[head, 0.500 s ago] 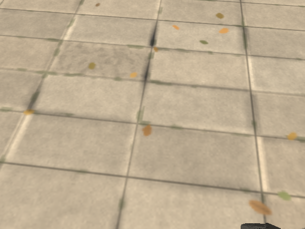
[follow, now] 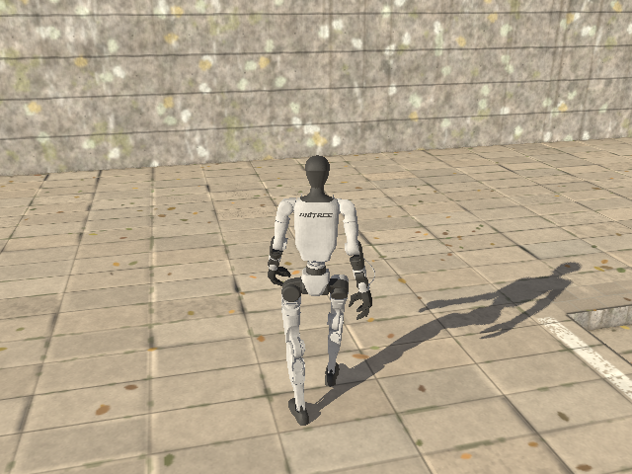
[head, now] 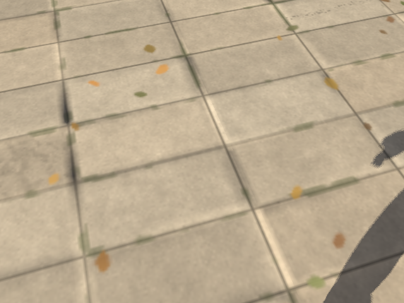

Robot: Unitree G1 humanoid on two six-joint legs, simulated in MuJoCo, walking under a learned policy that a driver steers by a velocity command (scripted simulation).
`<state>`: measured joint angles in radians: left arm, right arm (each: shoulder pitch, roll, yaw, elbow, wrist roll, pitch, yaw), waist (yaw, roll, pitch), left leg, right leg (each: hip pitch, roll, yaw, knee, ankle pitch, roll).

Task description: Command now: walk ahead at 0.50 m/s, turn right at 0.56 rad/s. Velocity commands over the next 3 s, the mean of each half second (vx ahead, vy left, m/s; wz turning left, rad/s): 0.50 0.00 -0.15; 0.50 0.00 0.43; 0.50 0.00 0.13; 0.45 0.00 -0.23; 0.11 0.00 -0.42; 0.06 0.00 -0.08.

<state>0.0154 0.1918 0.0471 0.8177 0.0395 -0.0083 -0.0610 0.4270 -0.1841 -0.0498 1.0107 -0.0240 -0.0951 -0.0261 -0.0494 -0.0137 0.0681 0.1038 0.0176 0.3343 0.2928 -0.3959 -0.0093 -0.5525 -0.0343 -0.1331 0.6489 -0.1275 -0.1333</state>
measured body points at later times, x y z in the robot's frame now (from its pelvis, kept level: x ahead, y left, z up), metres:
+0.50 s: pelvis +0.27 -0.04 +0.01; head +0.29 -0.05 +0.46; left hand +0.25 +0.22 -0.13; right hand +0.38 -0.28 -0.13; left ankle +0.44 +0.08 -0.68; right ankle +0.14 -0.07 -0.73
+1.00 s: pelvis +0.54 -0.01 +0.01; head +0.58 +0.01 +0.46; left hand +0.68 +0.25 -0.10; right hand +0.59 -0.29 -0.11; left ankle +0.45 +0.02 -0.73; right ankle +0.74 -0.15 -0.67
